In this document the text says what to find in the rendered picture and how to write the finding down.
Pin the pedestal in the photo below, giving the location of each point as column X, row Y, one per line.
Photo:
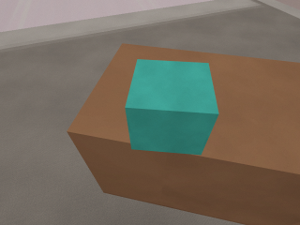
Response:
column 249, row 169

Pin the carton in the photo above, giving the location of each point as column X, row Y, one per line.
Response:
column 171, row 106

